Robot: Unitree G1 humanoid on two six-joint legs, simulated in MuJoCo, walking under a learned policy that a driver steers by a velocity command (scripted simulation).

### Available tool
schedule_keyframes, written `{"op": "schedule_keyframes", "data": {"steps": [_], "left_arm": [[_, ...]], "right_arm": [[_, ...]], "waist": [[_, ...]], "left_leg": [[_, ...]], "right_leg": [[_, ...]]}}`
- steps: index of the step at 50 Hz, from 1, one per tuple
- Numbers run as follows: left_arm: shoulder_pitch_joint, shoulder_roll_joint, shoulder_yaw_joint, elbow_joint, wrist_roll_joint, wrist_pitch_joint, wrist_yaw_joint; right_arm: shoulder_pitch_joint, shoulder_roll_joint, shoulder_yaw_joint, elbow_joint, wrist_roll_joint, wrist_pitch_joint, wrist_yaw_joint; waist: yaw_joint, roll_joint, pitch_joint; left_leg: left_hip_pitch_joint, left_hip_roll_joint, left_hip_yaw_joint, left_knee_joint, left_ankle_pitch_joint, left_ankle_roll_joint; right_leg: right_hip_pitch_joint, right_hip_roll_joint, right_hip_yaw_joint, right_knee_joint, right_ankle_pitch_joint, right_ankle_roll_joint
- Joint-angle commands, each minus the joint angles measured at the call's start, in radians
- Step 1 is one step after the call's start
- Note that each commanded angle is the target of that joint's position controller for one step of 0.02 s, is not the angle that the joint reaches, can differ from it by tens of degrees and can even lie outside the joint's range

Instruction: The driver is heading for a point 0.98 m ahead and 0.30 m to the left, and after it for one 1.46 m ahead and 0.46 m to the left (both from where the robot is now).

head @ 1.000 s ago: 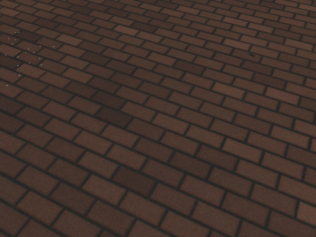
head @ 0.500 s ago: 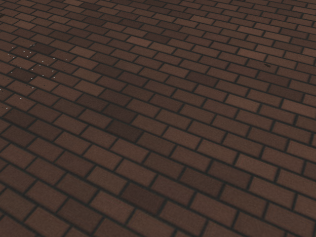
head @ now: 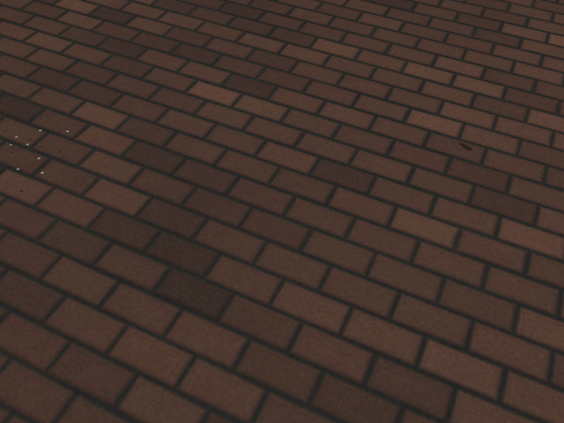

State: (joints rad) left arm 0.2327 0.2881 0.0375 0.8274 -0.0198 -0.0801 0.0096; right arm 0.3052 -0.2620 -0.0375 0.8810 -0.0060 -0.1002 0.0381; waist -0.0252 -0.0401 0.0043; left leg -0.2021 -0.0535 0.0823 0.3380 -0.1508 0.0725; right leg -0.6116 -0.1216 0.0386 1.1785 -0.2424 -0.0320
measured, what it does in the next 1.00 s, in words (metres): walks ahead, turning left: right foot, then left foot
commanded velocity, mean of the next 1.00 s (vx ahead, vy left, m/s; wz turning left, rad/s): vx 0.50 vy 0.00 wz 0.41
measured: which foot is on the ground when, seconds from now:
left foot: down 0.00-0.32, up 0.34-0.80, down 0.82-1.00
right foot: up 0.00-0.28, down 0.30-0.82, up 0.84-1.00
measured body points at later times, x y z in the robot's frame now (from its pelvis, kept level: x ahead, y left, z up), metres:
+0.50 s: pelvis +0.29 -0.06 +0.00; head +0.31 -0.06 +0.45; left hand +0.33 +0.23 -0.11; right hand +0.43 -0.32 -0.12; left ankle +0.26 +0.09 -0.65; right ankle +0.32 -0.16 -0.74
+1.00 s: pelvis +0.53 +0.08 +0.00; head +0.55 +0.11 +0.44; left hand +0.55 +0.39 -0.11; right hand +0.74 -0.13 -0.11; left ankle +0.53 +0.14 -0.74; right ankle +0.60 -0.09 -0.66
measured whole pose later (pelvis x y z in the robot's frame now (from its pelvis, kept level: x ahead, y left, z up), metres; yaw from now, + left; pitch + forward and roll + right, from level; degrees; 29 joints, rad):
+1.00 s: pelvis +0.53 +0.08 +0.00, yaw +28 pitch +2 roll -1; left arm 0.14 0.29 0.07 0.76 0.00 -0.12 0.00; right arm 0.29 -0.27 -0.08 0.72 0.01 -0.05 0.03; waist -0.03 -0.03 0.05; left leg -0.29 -0.10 -0.01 0.44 -0.18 0.11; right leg -0.55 -0.10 0.05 1.13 -0.32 0.01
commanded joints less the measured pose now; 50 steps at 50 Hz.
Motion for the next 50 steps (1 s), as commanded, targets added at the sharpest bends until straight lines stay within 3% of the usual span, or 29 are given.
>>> {"op": "schedule_keyframes", "data": {"steps": [1, 5, 9, 12, 13, 14, 15, 16, 17, 18, 19, 20, 21, 22, 24, 27, 31, 36, 38, 39, 40, 41, 42, 43, 44, 45, 46, 47, 50], "left_arm": [[0.042, 0.035, 0.011, -0.047, 0.017, 0.009, 0.003], [-0.132, 0.014, 0.001, -0.092, 0.015, -0.014, -0.013], [-0.261, 0.024, 0.000, -0.139, 0.003, -0.031, -0.036], [-0.250, 0.065, 0.015, -0.152, 0.002, -0.044, -0.045], [-0.207, 0.084, 0.024, -0.145, 0.001, -0.048, -0.044], [-0.094, 0.119, 0.044, -0.116, 0.003, -0.051, -0.038], [0.080, 0.177, 0.067, -0.082, 0.016, -0.052, -0.027], [0.203, 0.291, 0.096, -0.067, 0.040, -0.044, -0.017], [0.239, 0.248, 0.087, -0.058, 0.039, -0.038, -0.022], [0.169, 0.161, 0.064, -0.071, 0.032, -0.038, -0.020], [0.103, 0.112, 0.049, -0.079, 0.025, -0.036, -0.017], [0.041, 0.079, 0.039, -0.076, 0.025, -0.034, -0.018], [0.001, 0.053, 0.033, -0.072, 0.029, -0.037, -0.020], [-0.022, 0.052, 0.036, -0.067, 0.035, -0.041, -0.021], [-0.029, 0.066, 0.046, -0.052, 0.035, -0.053, -0.019], [-0.012, 0.092, 0.059, -0.031, 0.032, -0.053, -0.008], [0.005, 0.133, 0.072, -0.021, 0.028, -0.040, 0.005], [0.055, 0.176, 0.092, 0.004, 0.001, -0.009, 0.007], [0.043, 0.204, 0.100, 0.001, -0.010, 0.004, 0.008], [0.032, 0.215, 0.104, -0.002, -0.016, 0.012, 0.009], [0.014, 0.210, 0.100, -0.006, -0.022, 0.019, 0.008], [0.026, 0.171, 0.084, -0.020, 0.001, 0.015, 0.010], [0.112, 0.013, 0.036, -0.082, 0.047, -0.009, 0.000], [0.026, 0.079, 0.039, -0.099, 0.007, -0.052, -0.012], [-0.075, 0.131, 0.052, -0.127, -0.033, -0.070, -0.018], [-0.084, 0.119, 0.047, -0.128, -0.019, -0.079, -0.012], [-0.076, 0.124, 0.052, -0.113, 0.011, -0.077, -0.003], [-0.052, 0.134, 0.061, -0.108, 0.022, -0.066, -0.003], [-0.056, 0.102, 0.059, -0.121, 0.034, -0.033, -0.003]], "right_arm": [[-0.041, -0.126, -0.027, -0.056, -0.001, -0.026, -0.008], [0.018, -0.155, -0.033, -0.048, 0.011, -0.011, -0.029], [0.102, -0.179, -0.040, -0.024, 0.031, 0.011, -0.038], [0.109, -0.189, -0.051, -0.023, 0.033, 0.035, -0.048], [0.096, -0.197, -0.055, -0.026, 0.030, 0.042, -0.051], [0.090, -0.183, -0.051, -0.031, 0.023, 0.046, -0.051], [0.085, -0.133, -0.033, -0.049, 0.008, 0.045, -0.049], [0.172, -0.016, -0.002, -0.090, 0.001, 0.030, -0.047], [0.213, -0.023, 0.001, -0.087, 0.033, 0.011, -0.044], [0.132, -0.128, -0.029, -0.094, 0.058, 0.008, -0.046], [0.056, -0.143, -0.035, -0.111, 0.054, 0.010, -0.048], [0.024, -0.129, -0.038, -0.116, 0.044, 0.017, -0.051], [0.021, -0.119, -0.046, -0.118, 0.039, 0.031, -0.050], [0.036, -0.099, -0.047, -0.119, 0.038, 0.047, -0.046], [0.029, -0.065, -0.044, -0.134, 0.038, 0.071, -0.042], [-0.035, -0.053, -0.043, -0.170, 0.028, 0.081, -0.039], [-0.168, -0.037, -0.034, -0.214, 0.025, 0.070, -0.009], [-0.285, -0.054, -0.037, -0.278, 0.027, 0.073, 0.016], [-0.253, -0.082, -0.053, -0.287, 0.025, 0.077, 0.018], [-0.177, -0.110, -0.070, -0.274, 0.027, 0.080, 0.016], [-0.024, -0.155, -0.099, -0.234, 0.031, 0.082, 0.009], [0.147, -0.238, -0.138, -0.187, 0.032, 0.091, -0.011], [0.106, -0.361, -0.149, -0.195, 0.039, 0.081, -0.018], [0.139, -0.291, -0.124, -0.231, 0.028, 0.061, -0.010], [0.108, -0.227, -0.106, -0.217, 0.020, 0.044, -0.004], [0.051, -0.194, -0.095, -0.221, 0.025, 0.036, -0.003], [-0.028, -0.155, -0.083, -0.234, 0.024, 0.036, -0.005], [-0.072, -0.131, -0.073, -0.252, 0.013, 0.034, -0.010], [-0.065, -0.147, -0.077, -0.252, 0.016, 0.027, -0.025]], "waist": [[0.052, 0.092, 0.060], [-0.004, 0.067, 0.073], [-0.045, 0.073, 0.091], [-0.017, 0.105, 0.070], [0.012, 0.122, 0.045], [0.070, 0.116, -0.026], [0.145, 0.090, -0.173], [0.132, -0.146, -0.342], [0.131, -0.301, -0.439], [0.135, -0.168, -0.289], [0.119, -0.095, -0.192], [0.090, -0.047, -0.122], [0.059, -0.070, -0.066], [0.036, -0.090, -0.042], [0.017, -0.062, -0.007], [0.019, -0.029, 0.025], [0.059, -0.009, 0.053], [0.085, -0.007, 0.087], [0.047, -0.035, 0.044], [-0.002, -0.046, -0.007], [-0.090, -0.027, -0.084], [-0.159, 0.055, -0.172], [-0.020, 0.336, -0.226], [-0.088, 0.220, -0.374], [-0.100, 0.153, -0.232], [-0.057, 0.094, -0.154], [-0.011, 0.059, -0.100], [0.025, 0.075, -0.083], [0.046, 0.065, -0.059]], "left_leg": [[-0.069, 0.269, -0.226, -0.259, 0.005, 0.190], [-0.036, 0.238, -0.154, -0.254, 0.083, 0.152], [0.076, 0.270, -0.195, -0.194, 0.058, 0.137], [0.161, 0.305, -0.252, -0.107, 0.074, 0.109], [0.171, 0.301, -0.259, -0.051, 0.141, 0.096], [0.161, 0.254, -0.232, 0.086, 0.271, 0.074], [0.036, 0.195, -0.188, 0.331, 0.227, 0.040], [-0.328, 0.049, -0.095, 0.724, -0.111, -0.035], [-0.505, 0.009, -0.198, 0.930, -0.429, -0.050], [-0.587, 0.070, -0.233, 1.019, -0.368, -0.047], [-0.589, 0.119, -0.204, 1.009, -0.279, -0.044], [-0.546, 0.151, -0.192, 0.957, -0.209, -0.046], [-0.505, 0.178, -0.196, 0.904, -0.160, -0.047], [-0.454, 0.191, -0.187, 0.884, -0.133, -0.049], [-0.446, 0.196, -0.177, 0.854, -0.100, -0.055], [-0.507, 0.199, -0.183, 0.727, -0.002, -0.064], [-0.476, 0.184, -0.117, 0.486, 0.159, -0.052], [-0.482, 0.157, -0.050, 0.347, 0.073, -0.005], [-0.382, 0.099, 0.007, 0.331, -0.028, 0.033], [-0.271, 0.054, 0.039, 0.318, -0.064, 0.057], [-0.057, -0.003, 0.062, 0.249, -0.011, 0.091], [0.253, 0.048, -0.077, 0.229, 0.013, 0.138], [0.545, 0.307, -0.645, 0.129, -0.121, 0.312], [0.596, 0.391, -0.933, -0.050, -0.288, 0.365], [0.519, 0.375, -0.804, -0.074, -0.216, 0.308], [0.377, 0.334, -0.678, -0.062, -0.127, 0.271], [0.231, 0.291, -0.569, -0.060, -0.018, 0.239], [0.132, 0.262, -0.505, -0.077, 0.067, 0.227], [0.021, 0.223, -0.417, -0.115, 0.216, 0.231]], "right_leg": [[-0.076, -0.061, 0.030, -0.106, 0.125, 0.025], [-0.034, -0.020, -0.019, -0.420, 0.318, 0.041], [-0.008, 0.024, -0.013, -0.603, 0.329, 0.052], [0.063, 0.050, 0.003, -0.685, 0.237, 0.035], [0.131, 0.065, -0.008, -0.702, 0.196, 0.025], [0.285, 0.088, -0.032, -0.728, 0.165, -0.001], [0.562, 0.005, 0.028, -0.672, 0.184, -0.052], [0.958, -0.258, 0.389, -0.681, 0.127, -0.168], [1.028, -0.339, 0.718, -0.844, -0.022, -0.247], [0.918, -0.302, 0.581, -0.858, -0.068, -0.198], [0.782, -0.266, 0.414, -0.862, -0.007, -0.162], [0.650, -0.220, 0.303, -0.897, 0.062, -0.146], [0.559, -0.178, 0.209, -0.938, 0.097, -0.132], [0.493, -0.162, 0.146, -0.972, 0.123, -0.129], [0.444, -0.159, 0.057, -1.015, 0.217, -0.145], [0.467, -0.164, -0.039, -1.038, 0.287, -0.155], [0.501, -0.152, -0.155, -1.048, 0.283, -0.134], [0.651, -0.193, -0.215, -0.984, 0.358, -0.104], [0.685, -0.192, -0.247, -0.866, 0.652, -0.084], [0.684, -0.179, -0.266, -0.740, 0.807, -0.071], [0.624, -0.140, -0.298, -0.535, 0.853, -0.043], [0.388, -0.096, -0.301, -0.234, 0.597, 0.008], [-0.067, 0.100, -0.210, 0.124, -0.320, 0.071], [-0.178, 0.132, 0.037, 0.242, -0.368, 0.057], [-0.267, 0.089, 0.043, 0.236, -0.264, 0.032], [-0.235, 0.044, 0.043, 0.153, -0.172, 0.014], [-0.156, 0.009, 0.045, 0.066, -0.114, 0.017], [-0.078, -0.011, 0.054, 0.011, -0.074, 0.022], [-0.019, -0.001, 0.030, -0.113, -0.011, 0.059]]}}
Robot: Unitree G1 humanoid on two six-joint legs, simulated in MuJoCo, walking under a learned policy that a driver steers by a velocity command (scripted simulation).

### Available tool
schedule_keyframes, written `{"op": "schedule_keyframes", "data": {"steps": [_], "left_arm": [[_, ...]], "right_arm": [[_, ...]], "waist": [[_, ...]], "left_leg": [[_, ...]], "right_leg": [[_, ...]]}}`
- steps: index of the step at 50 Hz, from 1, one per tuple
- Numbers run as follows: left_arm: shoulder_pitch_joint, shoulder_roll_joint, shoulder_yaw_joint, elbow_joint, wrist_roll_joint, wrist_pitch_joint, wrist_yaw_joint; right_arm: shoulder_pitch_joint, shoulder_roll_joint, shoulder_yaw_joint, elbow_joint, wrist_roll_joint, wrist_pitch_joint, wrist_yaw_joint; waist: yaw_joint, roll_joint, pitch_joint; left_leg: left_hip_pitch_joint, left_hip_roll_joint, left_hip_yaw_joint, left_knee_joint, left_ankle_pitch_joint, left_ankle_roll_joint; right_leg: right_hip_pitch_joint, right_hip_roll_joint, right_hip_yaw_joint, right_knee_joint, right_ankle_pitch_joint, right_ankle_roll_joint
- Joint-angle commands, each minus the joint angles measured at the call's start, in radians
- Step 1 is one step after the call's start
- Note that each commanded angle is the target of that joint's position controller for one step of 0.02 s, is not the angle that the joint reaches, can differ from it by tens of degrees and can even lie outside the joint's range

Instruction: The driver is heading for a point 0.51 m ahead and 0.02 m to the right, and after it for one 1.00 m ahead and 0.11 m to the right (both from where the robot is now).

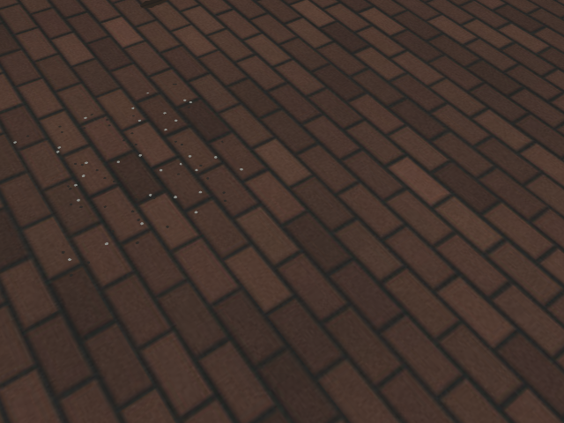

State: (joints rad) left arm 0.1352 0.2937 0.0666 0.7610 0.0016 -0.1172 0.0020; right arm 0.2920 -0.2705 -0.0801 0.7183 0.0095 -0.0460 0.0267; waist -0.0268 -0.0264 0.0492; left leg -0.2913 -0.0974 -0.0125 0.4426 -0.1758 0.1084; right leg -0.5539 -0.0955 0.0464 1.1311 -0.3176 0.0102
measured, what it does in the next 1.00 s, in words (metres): walks ahead: right foot, then left foot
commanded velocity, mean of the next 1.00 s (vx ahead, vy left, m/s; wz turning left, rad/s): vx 0.28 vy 0.00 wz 0.14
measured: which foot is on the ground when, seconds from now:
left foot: down 0.00-0.34, up 0.36-0.70, down 0.72-1.00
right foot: up 0.00-0.30, down 0.32-0.76, up 0.78-1.00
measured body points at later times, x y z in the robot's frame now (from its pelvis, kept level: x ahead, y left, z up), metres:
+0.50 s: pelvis +0.28 -0.04 +0.00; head +0.32 -0.04 +0.45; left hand +0.35 +0.24 -0.11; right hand +0.45 -0.29 -0.11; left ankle +0.22 +0.09 -0.66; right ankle +0.34 -0.13 -0.74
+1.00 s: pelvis +0.37 -0.02 -0.01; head +0.39 -0.02 +0.44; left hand +0.46 +0.28 -0.12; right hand +0.58 -0.27 -0.11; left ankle +0.40 +0.12 -0.74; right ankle +0.38 -0.11 -0.73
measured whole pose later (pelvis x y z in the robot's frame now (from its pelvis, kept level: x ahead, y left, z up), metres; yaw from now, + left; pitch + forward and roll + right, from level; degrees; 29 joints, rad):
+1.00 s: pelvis +0.37 -0.02 -0.01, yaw +3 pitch +0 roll +1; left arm 0.19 0.30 0.06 0.80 -0.01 0.05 -0.01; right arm 0.08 -0.26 -0.07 0.71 0.00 0.02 -0.05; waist 0.03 0.00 0.04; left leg -0.33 0.06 0.09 0.57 -0.23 -0.02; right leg -0.36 -0.01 -0.05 0.76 -0.41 -0.01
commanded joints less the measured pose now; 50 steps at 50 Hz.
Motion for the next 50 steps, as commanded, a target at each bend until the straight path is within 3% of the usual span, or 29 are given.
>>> {"op": "schedule_keyframes", "data": {"steps": [1, 6, 10, 13, 14, 15, 16, 17, 18, 19, 20, 21, 22, 24, 26, 28, 32, 34, 36, 37, 38, 39, 40, 42, 44, 47, 50], "left_arm": [[0.009, 0.081, 0.025, -0.067, 0.017, 0.009, 0.006], [-0.173, 0.037, 0.004, -0.120, 0.006, 0.004, -0.008], [-0.240, 0.057, 0.007, -0.148, -0.007, -0.010, -0.031], [-0.215, 0.080, 0.017, -0.151, -0.006, -0.023, -0.041], [-0.172, 0.090, 0.024, -0.143, -0.006, -0.027, -0.039], [-0.081, 0.113, 0.038, -0.120, 0.001, -0.031, -0.034], [0.059, 0.151, 0.051, -0.102, 0.016, -0.034, -0.029], [0.215, 0.234, 0.074, -0.076, 0.030, -0.029, -0.025], [0.263, 0.199, 0.068, -0.034, 0.008, -0.020, -0.037], [0.202, 0.125, 0.046, -0.050, -0.010, -0.013, -0.035], [0.125, 0.091, 0.031, -0.069, 0.000, -0.003, -0.031], [0.074, 0.065, 0.018, -0.069, 0.007, 0.002, -0.033], [0.048, 0.046, 0.008, -0.067, 0.011, 0.000, -0.035], [0.030, 0.036, 0.000, -0.045, 0.016, -0.004, -0.037], [0.020, 0.072, 0.008, -0.023, 0.016, -0.001, -0.029], [0.016, 0.105, 0.016, -0.008, 0.006, 0.015, -0.018], [0.061, 0.115, 0.015, 0.028, -0.007, 0.043, -0.010], [0.054, 0.111, 0.011, 0.039, -0.012, 0.052, -0.009], [0.071, 0.078, -0.004, 0.053, -0.021, 0.057, -0.010], [0.095, 0.049, -0.015, 0.048, -0.001, 0.051, -0.011], [0.204, 0.022, -0.022, 0.063, 0.012, 0.046, -0.015], [0.170, 0.017, -0.029, 0.051, 0.000, 0.055, -0.009], [0.104, 0.054, -0.021, 0.028, -0.007, 0.070, -0.005], [0.075, 0.087, -0.008, 0.005, -0.007, 0.106, 0.005], [0.105, 0.091, 0.001, 0.002, -0.006, 0.132, 0.004], [0.108, 0.083, 0.015, -0.008, -0.012, 0.156, -0.003], [0.147, 0.063, 0.022, -0.001, -0.009, 0.169, -0.014]], "right_arm": [[-0.032, -0.153, -0.038, -0.082, 0.002, -0.028, -0.022], [0.044, -0.162, -0.042, -0.051, 0.013, -0.016, -0.043], [0.103, -0.151, -0.039, -0.021, 0.018, -0.008, -0.046], [0.112, -0.148, -0.039, -0.006, 0.012, 0.000, -0.052], [0.102, -0.150, -0.040, -0.007, 0.011, 0.003, -0.051], [0.083, -0.136, -0.034, -0.014, 0.010, 0.004, -0.048], [0.062, -0.103, -0.019, -0.033, 0.000, 0.001, -0.043], [0.179, -0.047, 0.000, -0.039, 0.005, -0.007, -0.044], [0.233, -0.058, 0.007, -0.024, 0.021, -0.015, -0.046], [0.142, -0.143, -0.012, -0.026, 0.027, -0.017, -0.046], [0.046, -0.154, -0.014, -0.044, 0.016, -0.015, -0.048], [-0.005, -0.144, -0.015, -0.058, -0.002, -0.012, -0.048], [-0.009, -0.135, -0.019, -0.062, -0.014, -0.006, -0.047], [0.031, -0.073, -0.006, -0.046, -0.010, 0.006, -0.046], [0.019, -0.036, 0.007, -0.049, -0.012, 0.013, -0.050], [-0.015, -0.024, 0.017, -0.049, -0.013, 0.016, -0.049], [-0.110, -0.054, 0.010, -0.064, -0.009, 0.023, -0.043], [-0.134, -0.061, 0.006, -0.070, -0.014, 0.023, -0.040], [-0.125, -0.076, -0.002, -0.066, -0.030, 0.015, -0.044], [-0.105, -0.133, -0.014, -0.074, -0.043, 0.012, -0.054], [-0.112, -0.170, -0.023, -0.080, -0.039, 0.025, -0.066], [-0.119, -0.113, -0.013, -0.074, -0.027, 0.037, -0.066], [-0.129, -0.096, -0.011, -0.074, -0.021, 0.043, -0.064], [-0.132, -0.133, -0.022, -0.072, -0.022, 0.050, -0.065], [-0.167, -0.152, -0.030, -0.076, -0.022, 0.050, -0.074], [-0.219, -0.153, -0.034, -0.079, -0.020, 0.048, -0.085], [-0.300, -0.150, -0.036, -0.073, 0.000, 0.055, -0.084]], "waist": [[0.042, 0.048, -0.090], [-0.027, 0.100, -0.047], [-0.059, 0.117, -0.039], [-0.044, 0.148, -0.037], [-0.019, 0.165, -0.048], [0.030, 0.160, -0.096], [0.098, 0.125, -0.223], [0.098, -0.095, -0.396], [0.091, -0.289, -0.415], [0.106, -0.148, -0.258], [0.095, -0.054, -0.165], [0.063, -0.001, -0.101], [0.031, -0.004, -0.094], [-0.003, -0.053, -0.104], [-0.012, -0.077, -0.128], [-0.001, -0.084, -0.167], [0.039, -0.075, -0.162], [0.033, -0.072, -0.139], [0.014, -0.038, -0.123], [0.026, 0.031, -0.168], [0.080, 0.158, -0.222], [0.054, 0.206, -0.247], [0.032, 0.193, -0.211], [0.027, 0.208, -0.177], [0.044, 0.228, -0.160], [0.048, 0.206, -0.135], [0.089, 0.172, -0.126]], "left_leg": [[0.095, 0.255, -0.297, -0.224, 0.271, 0.193], [0.059, 0.186, -0.232, -0.202, 0.183, 0.122], [0.142, 0.229, -0.299, -0.143, 0.121, 0.109], [0.234, 0.272, -0.354, -0.075, 0.192, 0.093], [0.248, 0.269, -0.355, -0.038, 0.280, 0.082], [0.245, 0.227, -0.327, 0.059, 0.422, 0.061], [0.153, 0.178, -0.283, 0.264, 0.405, 0.030], [-0.160, 0.047, -0.183, 0.626, 0.098, -0.047], [-0.378, -0.015, -0.177, 0.835, -0.406, -0.086], [-0.458, 0.035, -0.214, 0.920, -0.375, -0.092], [-0.435, 0.071, -0.180, 0.919, -0.310, -0.099], [-0.399, 0.099, -0.146, 0.862, -0.281, -0.109], [-0.350, 0.137, -0.129, 0.785, -0.260, -0.113], [-0.254, 0.151, -0.092, 0.647, -0.222, -0.129], [-0.200, 0.150, -0.062, 0.495, -0.157, -0.146], [-0.117, 0.144, -0.039, 0.356, -0.038, -0.149], [-0.066, 0.129, -0.032, 0.204, 0.074, -0.138], [-0.031, 0.122, -0.026, 0.117, 0.081, -0.116], [0.108, 0.131, -0.043, -0.058, 0.249, -0.078], [0.235, 0.239, -0.137, -0.030, 0.539, -0.044], [0.381, 0.356, -0.213, 0.040, 0.675, 0.045], [0.346, 0.380, -0.238, 0.031, 0.541, 0.092], [0.301, 0.360, -0.244, 0.006, 0.427, 0.086], [0.231, 0.374, -0.246, -0.031, 0.327, 0.077], [0.145, 0.405, -0.233, -0.057, 0.288, 0.088], [0.057, 0.439, -0.185, -0.077, 0.285, 0.101], [-0.019, 0.389, -0.063, -0.022, 0.220, 0.047]], "right_leg": [[-0.088, -0.017, 0.014, -0.122, 0.109, 0.032], [-0.030, 0.058, 0.000, -0.491, 0.397, 0.049], [-0.004, 0.080, 0.012, -0.608, 0.418, 0.026], [0.026, 0.082, 0.005, -0.646, 0.312, -0.015], [0.081, 0.094, -0.014, -0.665, 0.272, -0.036], [0.214, 0.110, -0.037, -0.703, 0.283, -0.067], [0.460, 0.012, 0.048, -0.657, 0.320, -0.130], [0.849, -0.201, 0.398, -0.650, 0.261, -0.279], [0.935, -0.317, 0.723, -0.791, 0.145, -0.360], [0.814, -0.295, 0.638, -0.805, 0.147, -0.321], [0.669, -0.257, 0.467, -0.793, 0.329, -0.287], [0.534, -0.211, 0.343, -0.798, 0.551, -0.271], [0.466, -0.175, 0.260, -0.801, 0.686, -0.252], [0.385, -0.122, 0.158, -0.826, 0.837, -0.237], [0.362, -0.109, 0.091, -0.837, 0.941, -0.246], [0.350, -0.091, 0.035, -0.839, 0.938, -0.234], [0.385, -0.099, 0.036, -0.829, 0.751, -0.215], [0.387, -0.104, 0.055, -0.798, 0.638, -0.202], [0.339, -0.053, 0.078, -0.739, 0.467, -0.141], [0.283, -0.001, 0.059, -0.671, 0.331, -0.090], [0.159, 0.067, 0.017, -0.619, 0.016, -0.043], [0.152, 0.072, -0.016, -0.581, -0.078, -0.016], [0.139, 0.075, -0.024, -0.551, -0.066, -0.004], [0.120, 0.080, -0.038, -0.487, -0.035, 0.000], [0.154, 0.080, -0.056, -0.394, -0.083, -0.005], [0.169, 0.062, -0.069, -0.274, -0.173, -0.017], [0.290, 0.073, -0.107, -0.425, -0.010, -0.040]]}}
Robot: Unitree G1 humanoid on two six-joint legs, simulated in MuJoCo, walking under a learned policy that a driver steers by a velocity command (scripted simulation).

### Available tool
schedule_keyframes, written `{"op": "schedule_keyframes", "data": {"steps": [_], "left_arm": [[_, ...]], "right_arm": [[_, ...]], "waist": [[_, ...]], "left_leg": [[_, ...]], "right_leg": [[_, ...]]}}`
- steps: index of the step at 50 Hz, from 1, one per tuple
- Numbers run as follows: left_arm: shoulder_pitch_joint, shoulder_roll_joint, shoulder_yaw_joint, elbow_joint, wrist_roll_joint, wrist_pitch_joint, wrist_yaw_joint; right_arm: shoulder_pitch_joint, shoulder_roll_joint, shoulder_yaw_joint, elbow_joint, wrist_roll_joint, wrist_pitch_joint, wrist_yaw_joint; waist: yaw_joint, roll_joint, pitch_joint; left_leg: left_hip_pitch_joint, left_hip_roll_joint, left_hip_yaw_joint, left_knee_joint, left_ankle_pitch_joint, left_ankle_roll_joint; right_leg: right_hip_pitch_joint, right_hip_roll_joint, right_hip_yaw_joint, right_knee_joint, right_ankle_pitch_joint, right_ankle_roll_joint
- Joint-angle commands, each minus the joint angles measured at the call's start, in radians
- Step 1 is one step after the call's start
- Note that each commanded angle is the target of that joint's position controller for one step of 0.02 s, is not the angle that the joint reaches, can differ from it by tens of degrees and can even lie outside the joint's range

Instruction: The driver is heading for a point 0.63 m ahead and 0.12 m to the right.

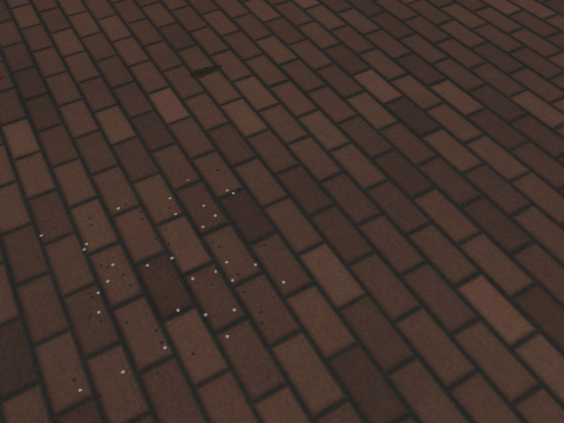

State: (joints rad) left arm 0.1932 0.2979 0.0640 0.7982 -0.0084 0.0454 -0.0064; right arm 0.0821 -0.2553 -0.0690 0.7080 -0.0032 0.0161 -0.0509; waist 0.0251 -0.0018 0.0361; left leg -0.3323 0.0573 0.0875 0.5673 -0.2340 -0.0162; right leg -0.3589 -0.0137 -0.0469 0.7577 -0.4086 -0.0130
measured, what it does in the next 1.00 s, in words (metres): walks ahead, turning right: right foot, then left foot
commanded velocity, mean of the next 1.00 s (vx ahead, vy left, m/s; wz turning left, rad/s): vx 0.15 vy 0.00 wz -0.38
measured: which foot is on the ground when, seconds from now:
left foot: down 0.00-0.04, up 0.06-0.54, down 0.56-0.98, up 1.00-1.00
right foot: up 0.00-0.02, down 0.04-0.56, up 0.58-0.96, down 0.98-1.00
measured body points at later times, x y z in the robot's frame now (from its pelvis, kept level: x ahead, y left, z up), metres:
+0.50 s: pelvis +0.01 +0.00 +0.01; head +0.04 -0.02 +0.46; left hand +0.23 +0.24 -0.07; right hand +0.10 -0.32 -0.09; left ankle +0.06 +0.14 -0.70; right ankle +0.01 -0.10 -0.73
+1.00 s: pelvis +0.10 -0.06 +0.00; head +0.11 -0.08 +0.45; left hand +0.37 +0.09 -0.07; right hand -0.01 -0.33 -0.12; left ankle +0.06 +0.13 -0.72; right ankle +0.09 -0.18 -0.73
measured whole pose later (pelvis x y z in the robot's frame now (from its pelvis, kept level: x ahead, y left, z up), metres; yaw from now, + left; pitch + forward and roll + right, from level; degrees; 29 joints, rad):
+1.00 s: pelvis +0.10 -0.06 +0.00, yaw -22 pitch +2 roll +0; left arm 0.14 0.28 0.05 0.65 -0.02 -0.06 -0.01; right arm 0.40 -0.30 -0.05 0.84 0.02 -0.05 0.01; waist -0.07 0.02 -0.01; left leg -0.12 0.05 -0.05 0.54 -0.41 -0.01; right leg -0.35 0.00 -0.02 0.51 -0.19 -0.03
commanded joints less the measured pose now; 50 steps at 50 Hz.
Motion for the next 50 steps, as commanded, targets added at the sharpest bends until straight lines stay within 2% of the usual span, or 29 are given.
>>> {"op": "schedule_keyframes", "data": {"steps": [1, 2, 3, 4, 5, 7, 8, 11, 14, 18, 22, 25, 27, 28, 29, 30, 31, 32, 33, 34, 35, 37, 40, 43, 45, 47, 48, 49, 50], "left_arm": [[0.100, 0.062, 0.030, -0.036, 0.009, 0.006, -0.010], [0.099, 0.103, 0.043, -0.050, 0.020, 0.002, -0.007], [0.072, 0.231, 0.067, -0.094, 0.019, -0.005, 0.011], [0.111, 0.243, 0.060, -0.107, 0.058, -0.025, 0.003], [0.079, 0.218, 0.054, -0.113, 0.060, -0.046, 0.001], [-0.011, 0.173, 0.044, -0.134, 0.014, -0.058, 0.014], [-0.026, 0.161, 0.039, -0.139, 0.002, -0.054, 0.022], [0.018, 0.149, 0.035, -0.146, 0.002, -0.044, 0.037], [0.041, 0.163, 0.044, -0.154, -0.003, -0.033, 0.048], [0.022, 0.178, 0.054, -0.177, 0.000, -0.019, 0.049], [-0.008, 0.183, 0.059, -0.198, -0.001, -0.009, 0.039], [-0.037, 0.181, 0.060, -0.214, -0.010, -0.002, 0.036], [-0.065, 0.154, 0.049, -0.223, -0.021, 0.003, 0.041], [-0.029, 0.105, 0.033, -0.219, -0.010, 0.002, 0.041], [0.031, 0.039, 0.010, -0.199, 0.011, -0.004, 0.037], [-0.011, 0.114, 0.036, -0.251, -0.007, -0.024, 0.038], [-0.025, 0.169, 0.048, -0.232, -0.004, -0.038, 0.039], [-0.011, 0.177, 0.054, -0.209, 0.001, -0.043, 0.035], [0.015, 0.153, 0.050, -0.181, 0.009, -0.044, 0.032], [0.008, 0.138, 0.045, -0.181, 0.012, -0.051, 0.025], [-0.014, 0.116, 0.039, -0.183, 0.011, -0.062, 0.018], [-0.067, 0.083, 0.025, -0.198, 0.003, -0.081, 0.010], [-0.134, 0.042, 0.006, -0.220, -0.002, -0.101, 0.004], [-0.149, 0.051, 0.004, -0.228, -0.013, -0.113, -0.007], [-0.129, 0.068, 0.008, -0.228, -0.021, -0.118, -0.013], [-0.038, 0.083, 0.017, -0.198, -0.022, -0.119, -0.012], [0.057, 0.109, 0.032, -0.172, -0.024, -0.117, -0.004], [0.200, 0.158, 0.050, -0.149, -0.019, -0.117, 0.007], [0.296, 0.287, 0.078, -0.137, 0.002, -0.109, 0.007]], "right_arm": [[-0.090, -0.149, -0.045, -0.053, 0.021, -0.002, -0.006], [-0.032, -0.119, -0.042, -0.031, 0.020, 0.004, -0.004], [-0.008, -0.072, -0.027, -0.053, -0.012, 0.008, -0.002], [-0.116, -0.092, -0.030, -0.088, -0.008, 0.002, -0.009], [-0.109, -0.121, -0.040, -0.079, 0.005, -0.001, -0.011], [-0.062, -0.141, -0.053, -0.037, -0.004, 0.001, -0.019], [-0.048, -0.143, -0.055, -0.029, -0.009, 0.001, -0.022], [-0.027, -0.114, -0.047, -0.021, 0.006, -0.009, -0.013], [-0.050, -0.102, -0.039, -0.026, 0.009, -0.016, -0.010], [-0.055, -0.107, -0.036, -0.024, 0.013, -0.024, 0.003], [-0.035, -0.122, -0.038, -0.020, 0.017, -0.041, 0.019], [0.000, -0.131, -0.041, -0.015, 0.021, -0.055, 0.034], [0.083, -0.132, -0.043, 0.013, 0.018, -0.063, 0.046], [0.109, -0.162, -0.049, 0.018, 0.005, -0.061, 0.044], [0.129, -0.187, -0.044, 0.006, -0.011, -0.054, 0.038], [0.149, -0.270, -0.064, 0.019, -0.039, -0.060, 0.049], [0.104, -0.216, -0.052, 0.000, -0.025, -0.074, 0.048], [0.075, -0.172, -0.039, 0.003, -0.005, -0.080, 0.039], [0.081, -0.155, -0.030, 0.004, 0.005, -0.083, 0.035], [0.100, -0.153, -0.027, 0.016, 0.012, -0.083, 0.031], [0.127, -0.156, -0.024, 0.024, 0.010, -0.085, 0.027], [0.172, -0.163, -0.024, 0.036, 0.008, -0.090, 0.027], [0.211, -0.189, -0.028, 0.044, 0.016, -0.090, 0.030], [0.247, -0.222, -0.033, 0.054, 0.024, -0.088, 0.043], [0.258, -0.228, -0.033, 0.059, 0.033, -0.084, 0.052], [0.248, -0.214, -0.025, 0.062, 0.038, -0.077, 0.056], [0.250, -0.186, -0.013, 0.065, 0.030, -0.078, 0.058], [0.231, -0.125, 0.009, 0.052, 0.015, -0.084, 0.061], [0.255, -0.052, 0.032, -0.004, 0.011, -0.107, 0.056]], "waist": [[0.041, 0.118, -0.100], [0.023, -0.016, -0.074], [-0.022, -0.311, -0.033], [0.056, -0.290, -0.074], [0.030, -0.183, -0.072], [-0.013, -0.080, -0.081], [-0.022, -0.082, -0.097], [-0.016, -0.090, -0.142], [0.002, -0.103, -0.138], [0.008, -0.140, -0.108], [0.009, -0.157, -0.110], [-0.006, -0.164, -0.127], [-0.053, -0.138, -0.158], [-0.046, -0.050, -0.174], [-0.020, 0.137, -0.171], [-0.027, 0.290, -0.061], [-0.029, 0.203, 0.003], [-0.015, 0.178, 0.029], [-0.014, 0.159, 0.011], [-0.026, 0.146, 0.017], [-0.039, 0.133, 0.018], [-0.068, 0.137, 0.022], [-0.106, 0.153, 0.018], [-0.116, 0.164, 0.021], [-0.100, 0.162, 0.024], [-0.037, 0.136, 0.004], [0.012, 0.117, -0.036], [0.085, 0.022, -0.134], [0.084, -0.294, -0.234]], "left_leg": [[-0.001, 0.198, -0.114, -0.083, 0.189, 0.132], [-0.069, 0.129, -0.031, 0.068, 0.017, 0.056], [-0.284, -0.031, 0.056, 0.345, -0.304, -0.053], [-0.337, -0.087, -0.114, 0.535, -0.464, -0.043], [-0.361, -0.063, -0.165, 0.618, -0.404, -0.028], [-0.375, -0.032, -0.181, 0.609, -0.248, -0.024], [-0.350, -0.029, -0.183, 0.601, -0.202, -0.033], [-0.319, -0.057, -0.176, 0.565, -0.131, -0.055], [-0.314, -0.065, -0.183, 0.411, -0.107, -0.073], [-0.213, -0.080, -0.188, 0.256, -0.111, -0.081], [-0.116, -0.099, -0.192, 0.147, -0.134, -0.068], [-0.040, -0.108, -0.189, 0.014, -0.113, -0.047], [0.139, -0.088, -0.154, -0.204, 0.063, -0.011], [0.271, 0.030, -0.255, -0.245, 0.047, 0.036], [0.353, 0.207, -0.451, -0.293, -0.072, 0.111], [0.241, 0.321, -0.723, -0.377, -0.314, 0.260], [0.205, 0.299, -0.705, -0.405, -0.459, 0.271], [0.209, 0.245, -0.616, -0.407, -0.442, 0.229], [0.240, 0.203, -0.550, -0.406, -0.398, 0.198], [0.255, 0.190, -0.515, -0.410, -0.346, 0.196], [0.250, 0.171, -0.468, -0.419, -0.295, 0.194], [0.255, 0.152, -0.405, -0.433, -0.212, 0.201], [0.224, 0.136, -0.329, -0.429, -0.097, 0.201], [0.172, 0.154, -0.307, -0.411, -0.076, 0.210], [0.153, 0.180, -0.325, -0.392, -0.090, 0.214], [0.103, 0.171, -0.307, -0.327, -0.051, 0.187], [0.054, 0.139, -0.269, -0.231, 0.040, 0.159], [-0.045, 0.065, -0.180, 0.031, 0.056, 0.104], [-0.348, -0.056, -0.054, 0.389, -0.188, 0.034]], "right_leg": [[0.129, 0.009, -0.015, -0.141, 0.161, -0.037], [0.167, -0.040, 0.109, -0.287, 0.301, -0.080], [0.222, -0.279, 0.493, -0.412, 0.571, -0.206], [0.186, -0.367, 0.640, -0.484, 0.565, -0.341], [0.202, -0.332, 0.573, -0.465, 0.515, -0.323], [0.235, -0.246, 0.445, -0.419, 0.503, -0.224], [0.238, -0.224, 0.413, -0.411, 0.538, -0.206], [0.296, -0.189, 0.379, -0.400, 0.618, -0.208], [0.338, -0.177, 0.399, -0.398, 0.561, -0.206], [0.259, -0.159, 0.449, -0.411, 0.423, -0.213], [0.220, -0.150, 0.520, -0.394, 0.447, -0.217], [0.233, -0.135, 0.572, -0.358, 0.522, -0.202], [0.157, -0.079, 0.534, -0.328, 0.279, -0.147], [0.036, -0.015, 0.466, -0.241, 0.023, -0.094], [-0.113, 0.125, 0.286, 0.010, -0.194, -0.032], [-0.318, 0.145, 0.227, 0.158, -0.220, -0.020], [-0.347, 0.078, 0.260, 0.257, -0.128, -0.006], [-0.367, 0.067, 0.249, 0.282, -0.045, 0.009], [-0.360, 0.054, 0.227, 0.297, 0.004, 0.028], [-0.376, 0.042, 0.204, 0.304, 0.055, 0.042], [-0.369, 0.027, 0.166, 0.301, 0.101, 0.047], [-0.364, -0.005, 0.100, 0.223, 0.160, 0.058], [-0.259, -0.021, 0.053, 0.020, 0.197, 0.063], [-0.127, -0.005, 0.023, -0.124, 0.174, 0.048], [-0.053, -0.001, 0.019, -0.192, 0.183, 0.022], [0.117, 0.017, 0.004, -0.286, 0.233, -0.009], [0.264, 0.023, 0.014, -0.309, 0.221, -0.032], [0.469, -0.099, 0.163, -0.343, 0.179, -0.075], [0.677, -0.349, 0.587, -0.442, -0.008, -0.219]]}}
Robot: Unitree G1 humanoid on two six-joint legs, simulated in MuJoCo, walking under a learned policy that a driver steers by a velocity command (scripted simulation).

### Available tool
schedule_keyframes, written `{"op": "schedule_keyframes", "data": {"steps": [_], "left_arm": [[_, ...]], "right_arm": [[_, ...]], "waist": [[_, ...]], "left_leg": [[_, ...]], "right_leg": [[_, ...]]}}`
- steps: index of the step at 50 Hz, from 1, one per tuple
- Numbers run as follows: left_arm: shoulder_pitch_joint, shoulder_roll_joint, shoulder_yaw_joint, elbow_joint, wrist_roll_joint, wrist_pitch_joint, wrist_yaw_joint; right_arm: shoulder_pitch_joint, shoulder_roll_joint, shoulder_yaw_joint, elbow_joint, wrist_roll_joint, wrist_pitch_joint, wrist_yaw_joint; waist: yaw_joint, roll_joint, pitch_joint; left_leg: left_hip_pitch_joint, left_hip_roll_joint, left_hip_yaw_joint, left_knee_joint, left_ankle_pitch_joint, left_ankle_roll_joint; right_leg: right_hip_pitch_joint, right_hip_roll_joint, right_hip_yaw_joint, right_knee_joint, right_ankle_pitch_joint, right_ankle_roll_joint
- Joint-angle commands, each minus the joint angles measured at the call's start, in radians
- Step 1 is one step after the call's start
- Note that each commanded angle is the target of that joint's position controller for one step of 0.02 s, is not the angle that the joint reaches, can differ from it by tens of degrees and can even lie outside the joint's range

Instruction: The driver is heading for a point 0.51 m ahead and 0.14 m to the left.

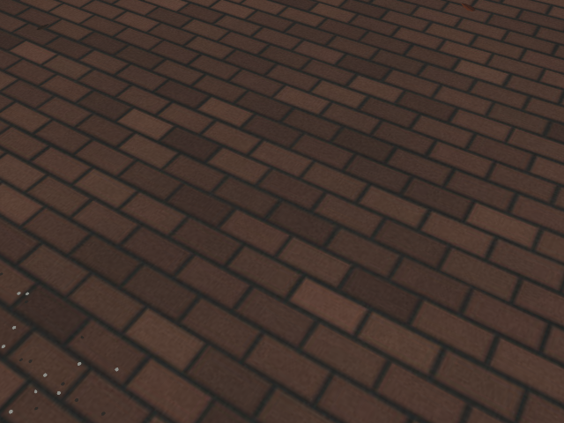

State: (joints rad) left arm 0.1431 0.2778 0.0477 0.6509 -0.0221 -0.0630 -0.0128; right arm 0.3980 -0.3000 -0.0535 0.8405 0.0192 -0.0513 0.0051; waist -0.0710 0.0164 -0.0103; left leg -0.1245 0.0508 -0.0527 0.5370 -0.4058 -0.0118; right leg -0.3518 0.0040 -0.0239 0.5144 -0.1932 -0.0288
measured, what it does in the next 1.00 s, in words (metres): walks ahead, turning left: left foot, then right foot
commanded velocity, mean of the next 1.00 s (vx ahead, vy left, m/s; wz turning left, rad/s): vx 0.37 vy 0.00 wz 0.26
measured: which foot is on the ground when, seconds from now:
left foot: up 0.00-0.48, down 0.50-0.96, up 0.98-1.00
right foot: down 0.00-0.48, up 0.50-0.90, down 0.92-1.00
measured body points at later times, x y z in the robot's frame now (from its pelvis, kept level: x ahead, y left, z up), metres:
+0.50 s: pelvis +0.26 +0.02 -0.02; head +0.30 +0.02 +0.43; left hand +0.20 +0.30 -0.14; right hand +0.52 -0.17 -0.10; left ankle +0.37 +0.11 -0.74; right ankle +0.05 -0.11 -0.72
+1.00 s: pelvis +0.50 +0.04 -0.01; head +0.53 +0.05 +0.44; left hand +0.59 +0.34 -0.09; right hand +0.68 -0.19 -0.13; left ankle +0.38 +0.12 -0.71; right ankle +0.64 -0.02 -0.73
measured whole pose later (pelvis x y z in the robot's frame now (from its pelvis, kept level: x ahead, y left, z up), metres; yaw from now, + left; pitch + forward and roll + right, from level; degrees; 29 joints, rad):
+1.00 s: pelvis +0.50 +0.04 -0.01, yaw +19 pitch +2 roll +0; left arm 0.13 0.25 0.02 0.68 0.03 -0.08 -0.01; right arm 0.23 -0.29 -0.03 0.78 0.00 -0.03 -0.01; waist -0.03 0.02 0.03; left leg -0.23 -0.09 -0.11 0.75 -0.51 0.02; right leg -0.45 0.02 0.00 0.51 -0.09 -0.03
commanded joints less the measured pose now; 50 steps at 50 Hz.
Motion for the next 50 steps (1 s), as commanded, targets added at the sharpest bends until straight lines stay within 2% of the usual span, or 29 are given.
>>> {"op": "schedule_keyframes", "data": {"steps": [1, 2, 3, 4, 6, 11, 15, 18, 21, 23, 24, 25, 26, 27, 28, 29, 30, 31, 32, 34, 36, 38, 42, 45, 46, 47, 48, 49, 50], "left_arm": [[0.362, 0.237, 0.076, 0.018, 0.020, -0.010, 0.002], [0.298, 0.184, 0.054, 0.014, 0.020, -0.016, -0.004], [0.247, 0.148, 0.042, 0.004, 0.023, -0.020, -0.007], [0.206, 0.127, 0.035, 0.002, 0.023, -0.019, -0.010], [0.162, 0.110, 0.030, 0.000, 0.027, -0.023, -0.008], [0.187, 0.123, 0.037, 0.041, 0.031, -0.043, 0.002], [0.207, 0.145, 0.040, 0.071, 0.026, -0.044, 0.014], [0.253, 0.152, 0.043, 0.107, 0.017, -0.031, 0.020], [0.247, 0.182, 0.050, 0.114, 0.016, -0.006, 0.031], [0.242, 0.212, 0.057, 0.106, 0.021, 0.015, 0.047], [0.226, 0.215, 0.055, 0.097, 0.018, 0.022, 0.054], [0.239, 0.193, 0.042, 0.071, 0.033, 0.014, 0.060], [0.373, 0.032, -0.009, 0.032, 0.054, -0.017, 0.030], [0.245, 0.139, 0.009, 0.024, 0.016, -0.057, 0.013], [0.138, 0.168, 0.017, -0.018, -0.020, -0.076, 0.005], [0.108, 0.154, 0.011, -0.028, -0.008, -0.087, 0.011], [0.102, 0.155, 0.017, -0.019, 0.014, -0.083, 0.018], [0.128, 0.164, 0.023, -0.013, 0.025, -0.069, 0.020], [0.153, 0.157, 0.023, -0.006, 0.030, -0.053, 0.021], [0.180, 0.119, 0.013, 0.004, 0.038, -0.032, 0.028], [0.140, 0.083, 0.001, -0.005, 0.043, -0.022, 0.033], [0.081, 0.066, -0.006, -0.010, 0.041, -0.023, 0.028], [-0.017, 0.088, 0.001, -0.030, 0.029, -0.033, 0.006], [0.007, 0.122, 0.020, -0.028, 0.046, -0.042, -0.002], [0.047, 0.123, 0.023, -0.015, 0.053, -0.047, 0.000], [0.075, 0.167, 0.030, -0.019, 0.065, -0.051, 0.008], [0.088, 0.186, 0.029, -0.028, 0.078, -0.042, 0.014], [0.135, 0.084, 0.010, -0.009, 0.061, -0.023, 0.014], [0.136, 0.051, -0.007, 0.001, 0.040, -0.010, 0.006]], "right_arm": [[-0.108, -0.104, -0.008, -0.139, 0.005, -0.055, -0.005], [-0.128, -0.144, -0.023, -0.145, 0.023, -0.061, 0.002], [-0.143, -0.132, -0.020, -0.136, 0.020, -0.061, 0.005], [-0.159, -0.118, -0.020, -0.134, 0.005, -0.060, 0.008], [-0.144, -0.089, -0.017, -0.119, 0.002, -0.045, 0.018], [-0.218, -0.047, -0.007, -0.143, 0.003, -0.017, 0.019], [-0.345, -0.026, 0.007, -0.188, 0.001, -0.025, 0.037], [-0.426, -0.018, 0.013, -0.230, 0.005, -0.030, 0.060], [-0.429, -0.044, 0.002, -0.261, 0.004, -0.031, 0.078], [-0.302, -0.101, -0.028, -0.247, 0.003, -0.021, 0.075], [-0.149, -0.150, -0.055, -0.216, 0.006, -0.017, 0.063], [0.007, -0.223, -0.080, -0.191, 0.005, -0.004, 0.042], [-0.014, -0.295, -0.087, -0.202, 0.007, -0.011, 0.039], [0.029, -0.205, -0.069, -0.205, 0.006, -0.012, 0.032], [-0.017, -0.175, -0.060, -0.201, -0.001, -0.015, 0.027], [-0.085, -0.159, -0.054, -0.212, 0.000, -0.018, 0.025], [-0.160, -0.131, -0.044, -0.230, -0.007, -0.018, 0.024], [-0.198, -0.110, -0.036, -0.245, -0.024, -0.019, 0.020], [-0.216, -0.103, -0.033, -0.243, -0.027, -0.020, 0.017], [-0.215, -0.116, -0.033, -0.215, -0.023, -0.026, 0.011], [-0.213, -0.134, -0.036, -0.191, -0.021, -0.022, 0.002], [-0.195, -0.127, -0.033, -0.172, -0.014, -0.009, -0.007], [-0.140, -0.127, -0.025, -0.129, -0.012, 0.012, -0.016], [-0.157, -0.114, -0.018, -0.115, -0.014, 0.019, -0.016], [-0.166, -0.101, -0.013, -0.113, -0.012, 0.020, -0.015], [-0.140, -0.078, -0.005, -0.121, -0.029, 0.013, -0.015], [0.009, -0.034, 0.010, -0.098, -0.037, 0.003, -0.012], [0.015, -0.058, 0.013, -0.080, -0.028, 0.012, -0.011], [-0.041, -0.109, -0.001, -0.094, -0.015, 0.030, -0.009]], "waist": [[0.201, -0.237, -0.155], [0.164, -0.198, -0.045], [0.144, -0.159, -0.001], [0.127, -0.125, 0.038], [0.091, -0.133, 0.050], [0.096, -0.082, 0.072], [0.134, -0.072, 0.107], [0.155, -0.054, 0.131], [0.123, -0.086, 0.082], [0.045, -0.136, -0.031], [-0.041, -0.118, -0.113], [-0.099, -0.012, -0.223], [0.039, 0.228, -0.343], [-0.059, 0.109, -0.403], [-0.057, 0.069, -0.230], [-0.009, -0.030, -0.132], [0.037, -0.052, -0.056], [0.074, -0.026, -0.037], [0.096, -0.012, -0.030], [0.112, 0.001, -0.027], [0.104, 0.028, -0.031], [0.069, 0.046, -0.058], [0.019, 0.062, -0.067], [0.053, 0.065, -0.066], [0.081, 0.053, -0.073], [0.074, -0.011, -0.126], [0.025, -0.174, -0.245], [0.074, -0.255, -0.336], [0.088, -0.186, -0.290]], "left_leg": [[-0.663, -0.039, -0.021, 0.604, -0.141, 0.028], [-0.726, 0.016, -0.036, 0.662, -0.063, 0.052], [-0.713, 0.046, -0.022, 0.653, 0.025, 0.062], [-0.705, 0.064, -0.014, 0.612, 0.088, 0.059], [-0.632, 0.089, -0.008, 0.569, 0.182, 0.046], [-0.649, 0.055, -0.031, 0.399, 0.369, 0.003], [-0.566, 0.019, 0.026, 0.163, 0.535, 0.021], [-0.581, 0.003, 0.050, 0.070, 0.523, 0.051], [-0.526, -0.054, 0.116, 0.040, 0.386, 0.099], [-0.350, -0.124, 0.165, 0.056, 0.279, 0.142], [-0.115, -0.149, 0.154, 0.003, 0.325, 0.179], [0.219, -0.008, -0.073, 0.005, 0.333, 0.239], [0.573, 0.260, -0.661, -0.059, 0.161, 0.450], [0.588, 0.267, -0.774, -0.190, 0.055, 0.440], [0.462, 0.234, -0.613, -0.223, 0.116, 0.382], [0.293, 0.191, -0.503, -0.235, 0.221, 0.350], [0.142, 0.160, -0.402, -0.243, 0.429, 0.329], [0.036, 0.140, -0.331, -0.255, 0.616, 0.328], [-0.033, 0.130, -0.285, -0.263, 0.742, 0.329], [-0.131, 0.103, -0.178, -0.266, 0.934, 0.319], [-0.177, 0.051, -0.089, -0.254, 0.992, 0.285], [-0.170, 0.008, -0.040, -0.237, 0.926, 0.240], [-0.057, 0.061, -0.107, -0.188, 0.761, 0.213], [0.011, 0.090, -0.170, -0.072, 0.728, 0.186], [0.001, 0.058, -0.161, -0.008, 0.705, 0.157], [-0.050, -0.009, -0.135, 0.095, 0.593, 0.112], [-0.216, -0.084, -0.109, 0.277, 0.232, 0.045], [-0.275, -0.099, -0.075, 0.417, -0.212, -0.008], [-0.315, -0.072, -0.089, 0.457, -0.309, -0.026]], "right_leg": [[0.608, -0.393, 0.734, -0.280, -0.358, -0.256], [0.536, -0.370, 0.627, -0.287, -0.371, -0.232], [0.468, -0.315, 0.521, -0.300, -0.303, -0.212], [0.409, -0.279, 0.446, -0.321, -0.205, -0.203], [0.324, -0.233, 0.309, -0.362, -0.018, -0.178], [0.290, -0.214, 0.097, -0.396, 0.244, -0.164], [0.273, -0.209, -0.018, -0.428, 0.258, -0.130], [0.373, -0.241, -0.057, -0.398, 0.327, -0.119], [0.486, -0.260, -0.098, -0.261, 0.719, -0.091], [0.520, -0.255, -0.123, -0.030, 1.054, -0.068], [0.422, -0.229, -0.145, 0.182, 1.044, -0.041], [0.162, -0.186, -0.139, 0.488, 0.701, -0.010], [-0.295, 0.040, -0.022, 0.849, -0.366, 0.054], [-0.396, 0.030, 0.156, 0.930, -0.374, 0.038], [-0.459, -0.020, 0.151, 0.889, -0.278, 0.021], [-0.428, -0.063, 0.139, 0.794, -0.199, 0.016], [-0.368, -0.089, 0.119, 0.723, -0.169, 0.031], [-0.289, -0.107, 0.115, 0.707, -0.160, 0.046], [-0.244, -0.113, 0.104, 0.677, -0.161, 0.065], [-0.191, -0.105, 0.068, 0.574, -0.120, 0.098], [-0.158, -0.082, 0.039, 0.425, -0.006, 0.110], [-0.103, -0.056, 0.027, 0.270, 0.169, 0.105], [-0.087, -0.034, 0.059, 0.088, 0.294, 0.074], [-0.046, -0.021, 0.066, -0.015, 0.233, 0.020], [0.037, -0.023, 0.059, -0.092, 0.355, -0.004], [0.185, -0.115, 0.141, -0.070, 0.731, -0.043], [0.440, -0.298, 0.313, 0.007, 1.027, -0.199], [0.491, -0.389, 0.443, -0.027, 0.985, -0.294], [0.433, -0.375, 0.474, -0.074, 0.741, -0.282]]}}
